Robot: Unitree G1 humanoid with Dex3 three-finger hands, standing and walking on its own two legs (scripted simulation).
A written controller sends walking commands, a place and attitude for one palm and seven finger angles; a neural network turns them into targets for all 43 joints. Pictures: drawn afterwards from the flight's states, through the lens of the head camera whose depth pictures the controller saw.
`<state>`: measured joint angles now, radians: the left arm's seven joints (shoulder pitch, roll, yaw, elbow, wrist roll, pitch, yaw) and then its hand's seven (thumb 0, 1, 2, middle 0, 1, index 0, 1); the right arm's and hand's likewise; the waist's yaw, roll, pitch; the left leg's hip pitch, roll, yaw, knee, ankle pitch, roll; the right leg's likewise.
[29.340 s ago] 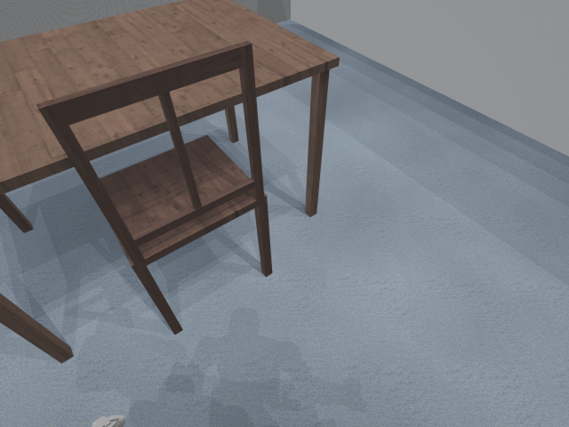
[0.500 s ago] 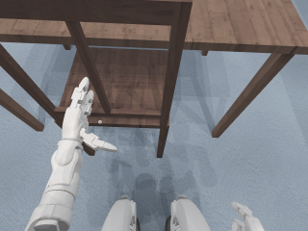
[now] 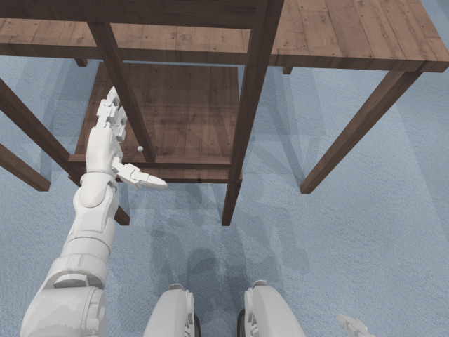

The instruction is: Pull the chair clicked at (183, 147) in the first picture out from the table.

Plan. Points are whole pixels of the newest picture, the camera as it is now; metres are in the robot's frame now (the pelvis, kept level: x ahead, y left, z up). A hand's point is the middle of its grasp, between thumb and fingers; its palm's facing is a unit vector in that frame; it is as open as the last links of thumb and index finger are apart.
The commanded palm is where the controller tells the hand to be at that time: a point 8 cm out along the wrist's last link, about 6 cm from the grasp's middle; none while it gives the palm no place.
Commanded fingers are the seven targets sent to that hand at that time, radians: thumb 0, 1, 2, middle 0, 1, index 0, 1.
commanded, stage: push the fingers through the gap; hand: left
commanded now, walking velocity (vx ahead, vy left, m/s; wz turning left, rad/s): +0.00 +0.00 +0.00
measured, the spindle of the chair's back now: (132, 111) +0.49 +0.14 +0.06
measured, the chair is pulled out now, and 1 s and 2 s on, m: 0.00 0.00 0.02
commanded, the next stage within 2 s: hook a spindle and tug to test in 0.60 s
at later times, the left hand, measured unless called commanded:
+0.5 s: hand (151, 142) +0.45 +0.12 +0.02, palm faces -0.03 -1.00 -0.04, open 16.9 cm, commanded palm +0.43 +0.17 +0.02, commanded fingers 0.00 -0.50 0.30 -0.06 -0.08 -0.06 -0.08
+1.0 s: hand (152, 138) +0.46 +0.12 +0.02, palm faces -0.02 -1.00 -0.04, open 15.9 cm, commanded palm +0.43 +0.17 +0.02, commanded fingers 0.00 -0.44 0.32 -0.34 -0.96 -0.34 -0.96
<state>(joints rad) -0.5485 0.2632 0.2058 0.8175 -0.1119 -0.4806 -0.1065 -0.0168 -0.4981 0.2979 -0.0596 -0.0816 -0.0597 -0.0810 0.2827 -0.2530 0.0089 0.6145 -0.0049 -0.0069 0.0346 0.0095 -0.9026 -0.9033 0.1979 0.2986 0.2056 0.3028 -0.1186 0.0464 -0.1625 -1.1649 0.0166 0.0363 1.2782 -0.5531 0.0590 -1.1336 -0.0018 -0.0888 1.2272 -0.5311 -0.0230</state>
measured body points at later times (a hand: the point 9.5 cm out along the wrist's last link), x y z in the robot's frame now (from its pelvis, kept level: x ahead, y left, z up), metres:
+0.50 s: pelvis +0.00 +0.00 +0.00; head +0.14 +0.00 +0.43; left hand +0.45 +0.17 +0.02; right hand +0.05 -0.26 -0.12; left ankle +0.02 +0.08 -0.62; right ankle +0.02 -0.11 -0.62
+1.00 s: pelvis +0.00 -0.01 +0.00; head +0.14 -0.01 +0.42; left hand +0.46 +0.17 +0.03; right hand +0.06 -0.28 -0.13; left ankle +0.02 +0.08 -0.62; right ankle +0.02 -0.11 -0.62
